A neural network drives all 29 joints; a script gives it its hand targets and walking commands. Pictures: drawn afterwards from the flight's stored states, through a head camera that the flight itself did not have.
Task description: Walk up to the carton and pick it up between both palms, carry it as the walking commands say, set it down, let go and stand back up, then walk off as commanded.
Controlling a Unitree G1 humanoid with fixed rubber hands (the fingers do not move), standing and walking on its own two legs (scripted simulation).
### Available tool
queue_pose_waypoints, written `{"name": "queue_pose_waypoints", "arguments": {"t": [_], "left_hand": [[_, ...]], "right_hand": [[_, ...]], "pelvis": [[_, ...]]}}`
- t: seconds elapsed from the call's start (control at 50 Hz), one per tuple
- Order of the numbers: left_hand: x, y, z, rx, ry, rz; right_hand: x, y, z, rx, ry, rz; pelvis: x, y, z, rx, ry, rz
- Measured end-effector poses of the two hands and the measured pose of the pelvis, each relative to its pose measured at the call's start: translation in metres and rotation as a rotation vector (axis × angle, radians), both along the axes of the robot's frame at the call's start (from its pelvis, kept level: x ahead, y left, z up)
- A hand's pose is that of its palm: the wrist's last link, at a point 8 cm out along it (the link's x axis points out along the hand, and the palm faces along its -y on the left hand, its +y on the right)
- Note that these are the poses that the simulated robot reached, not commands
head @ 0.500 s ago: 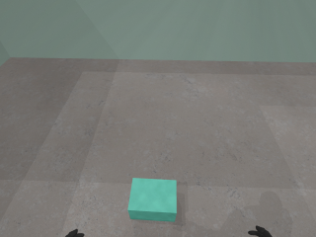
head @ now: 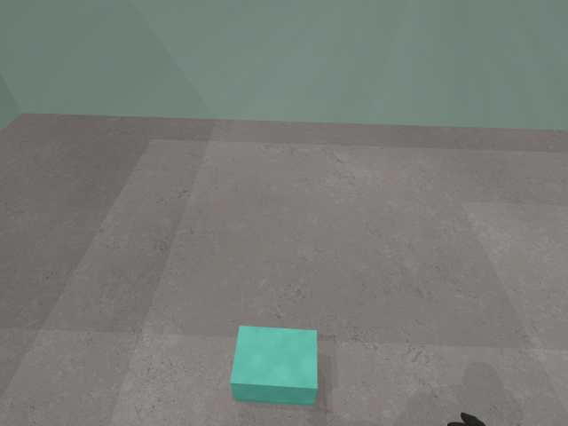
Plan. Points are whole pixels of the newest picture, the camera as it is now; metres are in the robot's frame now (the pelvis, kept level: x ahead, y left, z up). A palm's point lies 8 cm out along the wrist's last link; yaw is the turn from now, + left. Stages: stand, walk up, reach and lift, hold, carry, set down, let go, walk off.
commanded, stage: stand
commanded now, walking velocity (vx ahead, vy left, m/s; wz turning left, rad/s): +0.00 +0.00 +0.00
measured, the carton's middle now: (275, 365) +0.51 +0.08 -0.69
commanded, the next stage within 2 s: walk off in 0.58 s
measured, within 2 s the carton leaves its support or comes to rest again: neither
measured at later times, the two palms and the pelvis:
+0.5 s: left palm out of the picture +0.08 +0.27 -0.11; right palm out of the picture +0.13 -0.26 -0.09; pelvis +0.00 -0.01 +0.00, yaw +0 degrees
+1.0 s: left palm out of the picture +0.04 +0.26 -0.12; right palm out of the picture +0.11 -0.27 -0.10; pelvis -0.01 -0.01 +0.00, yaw +1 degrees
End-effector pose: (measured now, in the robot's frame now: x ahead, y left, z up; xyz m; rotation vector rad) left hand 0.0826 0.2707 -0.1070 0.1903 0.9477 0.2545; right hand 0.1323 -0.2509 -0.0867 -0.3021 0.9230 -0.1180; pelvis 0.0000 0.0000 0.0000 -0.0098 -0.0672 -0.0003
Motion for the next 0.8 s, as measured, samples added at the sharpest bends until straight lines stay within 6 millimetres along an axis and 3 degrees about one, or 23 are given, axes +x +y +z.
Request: {"name": "queue_pose_waypoints", "arguments": {"t": [0.24,0.56,0.8], "left_hand": [[-0.011,-0.003,-0.002,-0.005,0.032,0.005],[0.002,-0.003,0.0,-0.002,0.031,0.01],[-0.003,-0.001,-0.002,-0.008,0.049,0.02]], "right_hand": [[-0.008,-0.007,-0.003,-0.001,0.025,-0.007],[-0.001,-0.009,-0.005,0.004,0.031,-0.007],[-0.004,-0.01,-0.004,-0.003,0.035,-0.008]], "pelvis": [[-0.002,-0.004,0.001,0.005,0.0,0.0],[0.004,-0.006,0.003,0.007,0.005,-0.001],[0.001,-0.004,0.003,0.006,-0.001,-0.001]]}}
